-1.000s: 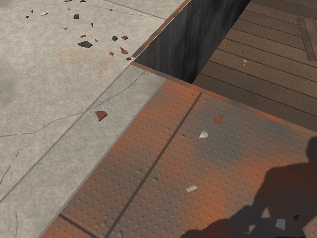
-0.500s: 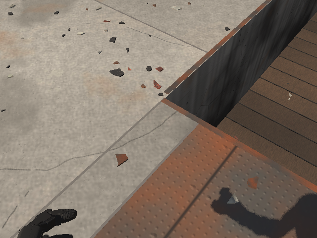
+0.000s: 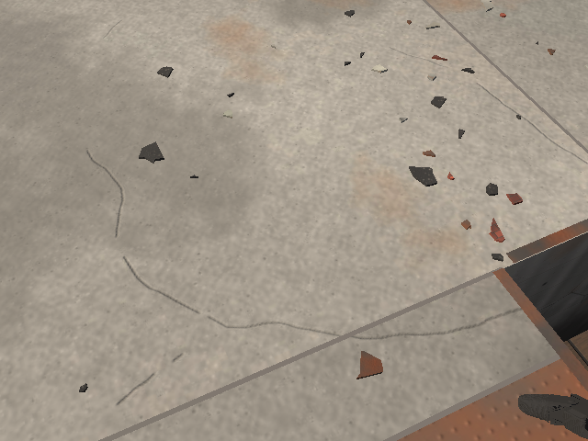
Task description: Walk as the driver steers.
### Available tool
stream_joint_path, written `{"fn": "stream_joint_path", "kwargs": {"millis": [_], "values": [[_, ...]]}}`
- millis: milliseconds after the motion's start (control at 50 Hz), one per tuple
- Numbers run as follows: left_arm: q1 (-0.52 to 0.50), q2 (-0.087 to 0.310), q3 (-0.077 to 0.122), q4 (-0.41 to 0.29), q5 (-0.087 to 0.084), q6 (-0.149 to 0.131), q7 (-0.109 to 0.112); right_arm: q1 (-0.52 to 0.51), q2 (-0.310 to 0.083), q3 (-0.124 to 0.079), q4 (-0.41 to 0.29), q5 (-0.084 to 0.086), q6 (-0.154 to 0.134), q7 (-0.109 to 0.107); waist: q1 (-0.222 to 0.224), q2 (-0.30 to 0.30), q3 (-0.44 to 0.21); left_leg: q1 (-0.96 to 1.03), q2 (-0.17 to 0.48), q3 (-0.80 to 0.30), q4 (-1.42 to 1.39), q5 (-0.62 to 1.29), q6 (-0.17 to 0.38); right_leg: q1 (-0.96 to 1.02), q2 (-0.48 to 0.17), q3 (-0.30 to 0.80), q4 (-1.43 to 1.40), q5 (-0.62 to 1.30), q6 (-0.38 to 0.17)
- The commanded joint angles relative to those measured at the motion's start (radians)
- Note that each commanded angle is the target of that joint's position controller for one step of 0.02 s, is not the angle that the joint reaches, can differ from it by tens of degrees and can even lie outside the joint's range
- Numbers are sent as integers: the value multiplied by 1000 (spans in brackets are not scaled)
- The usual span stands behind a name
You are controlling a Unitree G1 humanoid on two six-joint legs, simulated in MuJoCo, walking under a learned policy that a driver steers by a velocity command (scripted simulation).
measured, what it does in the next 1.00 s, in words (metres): walks ahead, turning left: right foot, then left foot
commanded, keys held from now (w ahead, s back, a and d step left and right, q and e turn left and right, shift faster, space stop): w+q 0.76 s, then q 0.24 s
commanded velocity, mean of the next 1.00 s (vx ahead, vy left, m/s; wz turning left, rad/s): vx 0.45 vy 0.00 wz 0.60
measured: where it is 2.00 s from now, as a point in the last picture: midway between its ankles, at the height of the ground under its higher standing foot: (217, 360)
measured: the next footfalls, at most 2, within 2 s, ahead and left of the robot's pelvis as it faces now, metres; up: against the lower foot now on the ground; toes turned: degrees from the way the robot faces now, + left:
right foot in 0.44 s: +0.44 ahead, -0.09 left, +0.00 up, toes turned +19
left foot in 0.96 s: +0.57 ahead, +0.26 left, +0.00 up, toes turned +35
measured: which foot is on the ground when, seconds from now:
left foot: down 0.00-0.46, up 0.48-0.94, down 0.96-1.00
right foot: up 0.00-0.42, down 0.44-0.96, up 0.98-1.00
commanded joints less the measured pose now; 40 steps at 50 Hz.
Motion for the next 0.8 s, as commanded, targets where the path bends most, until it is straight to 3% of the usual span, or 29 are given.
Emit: {"fn": "stream_joint_path", "kwargs": {"millis": [20, 40, 60, 80, 100, 140, 180, 240, 280, 320, 380, 420, 440, 460, 480, 500, 520, 540, 560, 580, 620, 700, 800], "values": [[-15, 77, -14, -152, 15, -69, -12, 375, -286, -93, -19, -1, -13, -22, -171, 195, -462, 960, 362, -906, -278, -175, 348, -761, 120, 269, 777, -141, -19], [-114, 141, 4, -179, -25, -89, -22, 354, -218, -73, -4, -11, -25, -17, -196, 111, -339, 894, 324, -758, -301, -150, 287, -854, 63, 311, 778, -46, -37], [-141, 126, -5, -188, -24, -99, -22, 308, -187, -63, 0, -7, -31, -18, -160, 59, -232, 750, 279, -625, -303, -93, 248, -838, 24, 298, 693, 40, -50], [-143, 122, -4, -177, 1, -99, -15, 234, -160, -53, -10, -9, -32, -20, -113, -3, -161, 597, 239, -533, -312, 3, 218, -775, -9, 293, 602, 91, -44], [-129, 136, 6, -171, 17, -89, -12, 183, -135, -43, -25, -19, -33, -23, -74, 9, -130, 484, 212, -471, -333, 109, 207, -697, -30, 297, 543, 122, -36], [-105, 121, 6, -167, 26, -65, -14, 151, -138, -42, -27, -23, -36, -29, -39, 21, -108, 366, 191, -429, -370, 195, 215, -626, -29, 284, 476, 146, -11], [-133, 91, -3, -175, 32, -51, -10, 165, -157, -47, -10, -18, -39, -42, -38, 14, -85, 289, 164, -364, -385, 240, 212, -609, -15, 264, 378, 213, 17], [-252, 52, -21, -202, 31, -50, -15, 202, -173, -52, 15, -9, -33, -57, -81, 34, -54, 236, 104, -295, -378, 159, 161, -567, 23, 255, 140, 433, 32], [-326, 44, -27, -218, 22, -55, -23, 236, -179, -55, 31, -4, -27, -62, -114, 50, -47, 220, 90, -297, -366, 80, 135, -507, 59, 251, 11, 536, 31], [-367, 61, -22, -234, 10, -61, -30, 272, -184, -57, 50, 1, -23, -62, -130, 61, -44, 247, 108, -344, -341, 23, 124, -477, 77, 266, -51, 552, 24], [-360, 101, -3, -242, 4, -71, -37, 287, -169, -54, 63, 4, -17, -64, -114, 91, -48, 329, 139, -438, -258, -26, 103, -443, 84, 293, -117, 457, -6], [-269, 117, 13, -222, 3, -79, -34, 268, -151, -50, 60, 2, -10, -64, -61, 116, -69, 337, 120, -463, -178, -8, 74, -322, 90, 272, -167, 400, -43], [-178, 143, 28, -208, 14, -83, -27, 267, -110, -36, 53, -3, -12, -63, -16, 101, -134, 301, 71, -427, -57, 12, 41, -163, 45, 296, -177, 394, -79], [-30, 200, 43, -198, 27, -85, -18, 283, -47, -13, 34, -20, -15, -61, 35, -30, -272, 176, 1, -330, 234, -154, -3, 88, -136, 471, -169, 360, -141], [39, 263, 59, -159, 35, -70, -26, 405, -27, -4, 2, 16, -23, -62, -27, -385, -364, -163, -97, -219, 530, -503, -57, 334, -330, 950, -292, 73, -290], [10, 164, 38, -180, 13, -66, -31, 385, -132, -24, 34, 22, -20, -66, -4, -248, -273, -273, -20, -243, 655, -451, -76, 283, -324, 983, -338, -127, -270], [-24, 115, 24, -186, 9, -58, -25, 281, -174, -37, 24, 12, -13, -65, 19, -159, -162, -296, 10, -217, 683, -357, -83, 174, -284, 821, -343, -84, -230], [-68, 99, 16, -191, 19, -53, -23, 236, -163, -37, 18, 1, -8, -66, 1, -92, -106, -259, 41, -191, 665, -288, -89, 65, -243, 697, -354, 53, -211], [-96, 79, 10, -182, 23, -49, -21, 207, -149, -39, 8, -6, -7, -63, -14, -90, -60, -241, 68, -189, 623, -242, -92, -13, -207, 609, -374, 159, -210], [-108, 69, 5, -177, 28, -51, -17, 213, -130, -39, 5, 1, -4, -56, -35, -120, -47, -196, 93, -182, 598, -214, -91, -67, -181, 533, -397, 222, -201], [-108, 66, 7, -160, 21, -59, -15, 212, -93, -32, 4, 7, 5, -50, -43, -139, -39, -179, 106, -155, 561, -190, -96, -101, -164, 436, -437, 299, -212], [-87, 111, 24, -122, 20, -63, -11, 145, -66, -22, -19, -2, 10, -45, -37, -94, -23, -239, 122, -148, 425, -74, -115, -68, -185, 309, -472, 456, -236], [-92, 142, 28, -94, 13, -40, -1, 12, -40, -9, -44, -7, -7, -14, 0, -81, 22, -146, 94, -56, 132, 132, -101, -62, -145, 113, -444, 657, -189]]}}
Keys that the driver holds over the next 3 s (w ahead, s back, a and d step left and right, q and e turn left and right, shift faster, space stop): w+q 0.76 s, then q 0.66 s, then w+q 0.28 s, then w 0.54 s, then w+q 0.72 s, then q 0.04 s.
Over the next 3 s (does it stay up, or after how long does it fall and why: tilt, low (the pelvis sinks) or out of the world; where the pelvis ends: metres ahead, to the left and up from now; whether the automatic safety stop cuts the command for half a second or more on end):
stays up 0.74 0.82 0.02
